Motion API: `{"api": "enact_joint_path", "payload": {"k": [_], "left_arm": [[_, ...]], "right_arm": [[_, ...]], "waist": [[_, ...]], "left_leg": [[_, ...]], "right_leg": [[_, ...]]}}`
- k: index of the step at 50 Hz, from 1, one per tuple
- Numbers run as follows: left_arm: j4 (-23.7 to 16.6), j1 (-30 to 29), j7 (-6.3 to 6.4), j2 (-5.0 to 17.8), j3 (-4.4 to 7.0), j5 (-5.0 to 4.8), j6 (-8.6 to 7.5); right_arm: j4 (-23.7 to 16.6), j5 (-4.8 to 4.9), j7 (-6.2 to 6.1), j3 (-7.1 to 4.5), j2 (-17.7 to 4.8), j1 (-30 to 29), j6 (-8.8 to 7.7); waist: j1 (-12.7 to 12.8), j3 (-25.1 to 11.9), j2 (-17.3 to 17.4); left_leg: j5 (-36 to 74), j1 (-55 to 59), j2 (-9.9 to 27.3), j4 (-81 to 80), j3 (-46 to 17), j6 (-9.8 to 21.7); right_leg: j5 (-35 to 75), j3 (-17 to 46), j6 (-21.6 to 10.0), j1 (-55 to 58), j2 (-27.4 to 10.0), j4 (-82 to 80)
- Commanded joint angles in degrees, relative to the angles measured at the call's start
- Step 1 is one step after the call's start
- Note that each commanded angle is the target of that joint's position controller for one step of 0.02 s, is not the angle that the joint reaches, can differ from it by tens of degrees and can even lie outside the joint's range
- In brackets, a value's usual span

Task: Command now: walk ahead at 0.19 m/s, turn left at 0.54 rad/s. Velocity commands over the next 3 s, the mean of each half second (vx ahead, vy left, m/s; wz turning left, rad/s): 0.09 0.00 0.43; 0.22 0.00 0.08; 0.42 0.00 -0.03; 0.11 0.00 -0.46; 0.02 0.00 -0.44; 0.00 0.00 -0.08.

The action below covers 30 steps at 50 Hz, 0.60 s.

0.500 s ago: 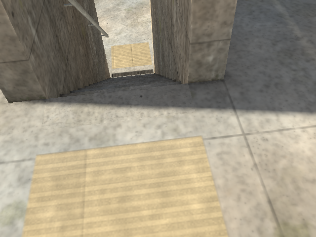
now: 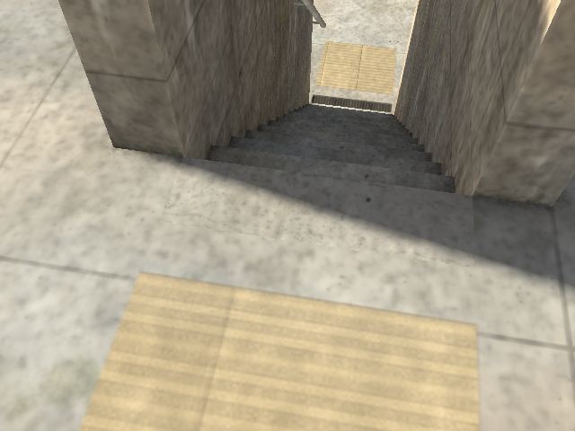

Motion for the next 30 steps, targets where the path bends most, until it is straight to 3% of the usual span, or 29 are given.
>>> {"api": "enact_joint_path", "payload": {"k": [1, 3, 4, 7, 10, 13, 16, 18, 19, 20, 21, 22, 23, 25, 26, 28, 30], "left_arm": [[-5.73, -0.35, 1.05, 7.99, 2.11, 0.31, -0.32], [-6.48, 1.76, 1.40, 6.90, 2.32, 0.66, 1.60], [-6.66, 2.56, 1.62, 5.85, 2.11, 0.78, 2.00], [-7.84, 0.74, 2.37, 5.36, 1.99, 1.17, 2.59], [-9.38, -3.04, 2.42, 5.56, 2.02, 0.87, 3.24], [-10.46, -5.79, 1.93, 5.56, 1.95, 0.45, 3.25], [-11.13, -6.29, 1.18, 5.84, 1.99, 0.32, 2.43], [-11.12, -4.74, 0.53, 5.30, 2.02, 0.26, 1.62], [-10.76, -3.19, 0.21, 5.16, 2.08, 0.46, 1.18], [-11.18, -2.56, 0.28, 8.07, 2.61, 1.56, 0.99], [-12.23, -4.54, 0.57, 12.25, 3.45, 2.54, 1.49], [-11.02, -2.33, 0.40, 8.98, 2.87, 3.15, 1.65], [-11.30, -1.84, 0.22, 8.00, 2.68, 2.55, 1.50], [-11.60, -4.01, 0.28, 7.54, 2.59, 0.96, 1.74], [-11.58, -5.56, 0.34, 6.97, 2.34, 0.55, 2.01], [-11.48, -7.40, 0.14, 5.66, 1.98, 0.81, 2.87], [-10.67, -5.28, 0.11, 5.49, 2.06, 0.79, 3.51]], "right_arm": [[-4.01, 1.35, -1.13, -2.24, -7.06, 4.27, 0.55], [-4.78, 0.00, -1.16, -2.44, -7.65, 3.00, 0.93], [-4.95, -0.18, -1.30, -2.66, -8.24, 2.95, 0.92], [-5.23, 0.17, -2.34, -3.09, -9.52, 3.83, 1.56], [-6.07, 0.82, -3.50, -3.11, -9.71, 3.47, 3.10], [-6.68, 0.46, -4.20, -2.80, -9.17, 3.27, 4.13], [-6.50, -0.03, -4.01, -2.24, -8.19, 4.21, 4.41], [-6.59, 0.29, -3.84, -1.55, -7.10, 3.66, 4.47], [-6.54, 0.64, -3.89, -1.11, -6.17, 3.75, 4.49], [-6.50, -0.01, -3.92, -0.49, -4.29, 6.20, 4.29], [-6.39, -0.78, -3.71, -0.19, -2.89, 11.15, 3.79], [-7.48, -0.73, -3.71, -1.01, -6.14, 7.79, 3.17], [-7.29, -0.20, -3.84, -2.11, -9.53, 5.40, 3.13], [-5.52, 0.17, -4.11, -2.40, -8.13, 5.56, 4.61], [-5.10, 0.09, -4.08, -1.98, -6.40, 6.30, 5.23], [-4.66, 0.31, -3.81, -0.72, -2.44, 6.43, 5.53], [-5.04, 0.47, -3.54, -0.03, -0.77, 3.93, 5.28]], "waist": [[-1.34, -12.47, -2.86], [1.28, -10.54, 0.52], [1.74, -10.83, 1.61], [1.21, -13.20, 3.04], [0.09, -13.59, 4.70], [-1.21, -12.07, 6.89], [-2.12, -11.93, 8.52], [-0.83, -11.99, 8.47], [0.39, -11.27, 7.85], [-0.78, -11.74, 3.45], [-5.19, -11.04, -10.98], [-2.33, -10.96, -16.61], [-0.45, -10.36, -12.41], [-1.04, -9.32, -7.60], [-1.86, -9.04, -7.32], [-2.55, -8.66, -8.89], [-0.43, -9.59, -11.72]], "left_leg": [[31.89, 23.52, 16.79, -11.18, -20.58, 12.61], [31.76, 13.81, 14.27, -13.51, -18.21, 12.23], [33.98, 12.08, 13.36, -13.46, -16.70, 12.11], [33.41, 12.46, 12.43, -12.06, -16.60, 10.99], [18.20, 12.29, 11.12, -11.87, -19.02, 8.47], [5.97, 12.13, 10.96, -11.95, -21.57, 7.17], [10.31, 13.60, 12.00, -8.90, -23.65, 7.13], [14.48, 14.86, 11.62, -5.75, -24.62, 5.93], [12.05, 13.62, 9.91, -4.21, -24.29, 3.86], [2.99, 10.15, 6.80, 0.21, -21.84, 0.59], [-19.59, 2.79, -1.54, 8.84, -13.69, -3.05], [-28.71, -1.42, -1.45, 15.83, -10.31, -5.81], [-28.79, -2.39, -0.01, 23.78, -10.74, -7.26], [-24.96, -3.60, 0.95, 30.39, -10.33, -9.50], [-22.89, -1.98, 1.91, 29.68, -9.88, -10.20], [-20.41, 3.62, 2.64, 20.58, -5.44, -10.91], [-18.87, 7.51, 3.23, 10.89, -3.48, -10.93]], "right_leg": [[4.02, 4.71, 0.75, -18.26, -3.62, 2.53], [6.05, 4.08, 1.50, -12.31, -3.39, -1.89], [7.14, 3.61, 2.09, -11.41, -2.95, -4.64], [11.28, 3.95, 3.60, -12.42, -1.73, -11.72], [15.66, 4.96, 4.02, -12.59, -0.98, -17.92], [17.21, 5.25, 3.72, -11.45, -0.53, -24.34], [14.54, 4.42, 2.71, -7.37, -0.03, -30.06], [17.43, 3.33, 0.92, -2.04, 0.42, -39.50], [25.25, 3.18, -0.54, 3.21, -0.23, -48.15], [33.91, 8.89, -3.09, 9.22, -7.21, -49.95], [50.53, 19.04, -9.79, 13.83, -17.18, -49.34], [50.52, 27.39, -17.97, 11.71, -22.73, -51.93], [47.87, 26.82, -19.07, 11.54, -21.57, -52.12], [45.96, 19.61, -15.47, 11.30, -16.85, -50.66], [45.63, 17.03, -14.28, 9.90, -15.38, -50.62], [45.33, 10.52, -12.05, 7.21, -10.51, -50.49], [44.54, 9.42, -12.35, 9.13, -9.62, -49.73]]}}
Next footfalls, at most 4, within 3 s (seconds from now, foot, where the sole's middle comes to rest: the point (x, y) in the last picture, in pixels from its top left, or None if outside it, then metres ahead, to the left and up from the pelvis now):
0.40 right None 0.20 -0.15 -0.76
0.72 left None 0.09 0.08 -0.76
1.06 right None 0.35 -0.13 -0.76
1.54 left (240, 350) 0.59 0.15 -0.76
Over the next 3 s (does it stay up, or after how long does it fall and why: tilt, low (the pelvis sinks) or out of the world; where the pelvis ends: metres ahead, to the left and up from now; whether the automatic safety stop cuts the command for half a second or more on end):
stays up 0.48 -0.01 0.01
